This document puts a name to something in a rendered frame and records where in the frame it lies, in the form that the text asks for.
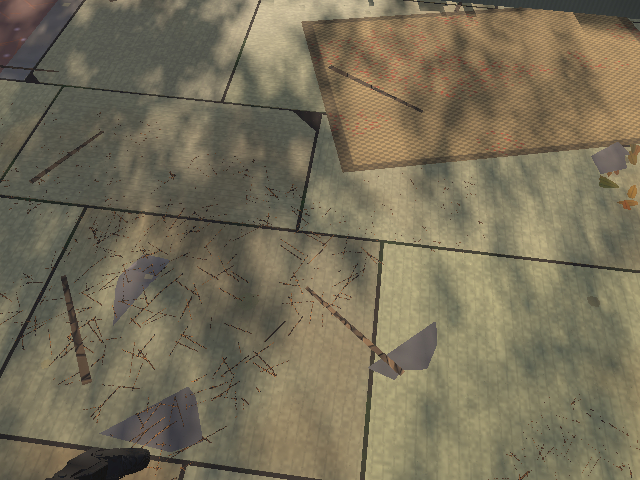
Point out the robot left hand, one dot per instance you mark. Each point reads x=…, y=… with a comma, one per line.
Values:
x=104, y=465

